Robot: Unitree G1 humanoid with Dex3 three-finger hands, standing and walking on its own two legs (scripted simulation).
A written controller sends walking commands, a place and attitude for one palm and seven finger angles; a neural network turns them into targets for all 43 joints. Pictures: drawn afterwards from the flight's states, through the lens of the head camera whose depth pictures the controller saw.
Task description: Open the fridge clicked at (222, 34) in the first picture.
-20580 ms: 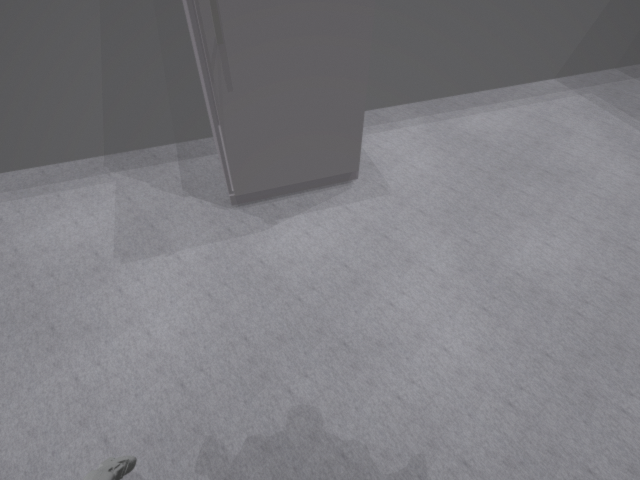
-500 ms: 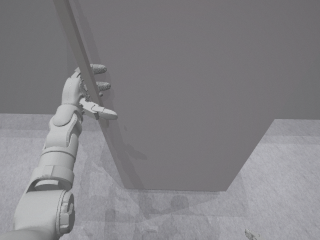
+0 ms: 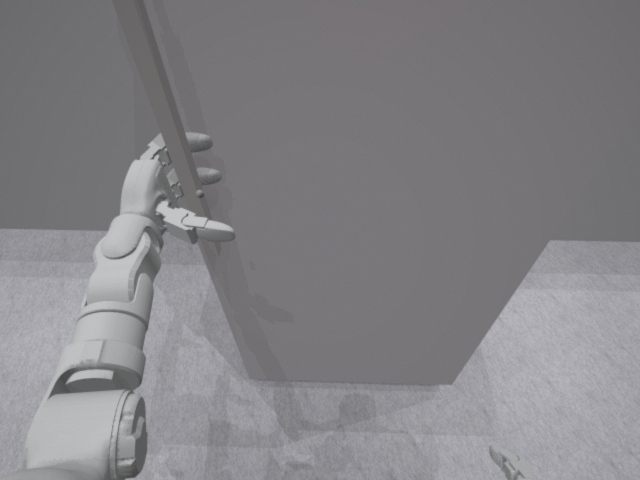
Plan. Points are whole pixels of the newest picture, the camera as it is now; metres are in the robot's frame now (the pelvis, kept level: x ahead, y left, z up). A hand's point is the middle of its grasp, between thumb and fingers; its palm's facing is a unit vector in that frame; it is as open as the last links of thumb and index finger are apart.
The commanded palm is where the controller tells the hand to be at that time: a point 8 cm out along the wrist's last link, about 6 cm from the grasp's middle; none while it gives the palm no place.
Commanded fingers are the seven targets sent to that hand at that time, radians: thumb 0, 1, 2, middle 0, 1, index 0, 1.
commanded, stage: grip the handle and tug to test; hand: left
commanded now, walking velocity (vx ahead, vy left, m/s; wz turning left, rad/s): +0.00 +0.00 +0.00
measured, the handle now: (178, 125) +0.47 +0.19 +0.21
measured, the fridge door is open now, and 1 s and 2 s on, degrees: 0 0 4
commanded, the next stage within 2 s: pull the door a little, standing still in 1.28 s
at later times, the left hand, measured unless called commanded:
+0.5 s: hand (203, 190) +0.43 +0.16 +0.15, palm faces -0.01 -1.00 +0.01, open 6.2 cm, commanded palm +0.40 +0.22 +0.15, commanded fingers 0.00 0.90 0.90 -0.45 -1.40 -0.45 -1.40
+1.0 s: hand (203, 191) +0.43 +0.16 +0.15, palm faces -0.01 -1.00 +0.01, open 5.1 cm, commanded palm +0.38 +0.22 +0.15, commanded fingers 0.00 0.90 0.90 -0.45 -1.40 -0.45 -1.40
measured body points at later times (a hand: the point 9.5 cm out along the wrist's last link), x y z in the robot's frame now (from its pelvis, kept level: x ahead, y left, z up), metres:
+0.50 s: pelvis +0.00 +0.01 +0.00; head +0.02 +0.00 +0.45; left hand +0.42 +0.22 +0.15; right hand +0.11 -0.24 -0.11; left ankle -0.03 +0.10 -0.73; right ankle +0.02 -0.09 -0.73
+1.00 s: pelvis +0.01 +0.00 +0.00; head +0.02 -0.01 +0.45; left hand +0.42 +0.22 +0.15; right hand +0.12 -0.25 -0.10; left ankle -0.03 +0.10 -0.73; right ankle +0.02 -0.09 -0.73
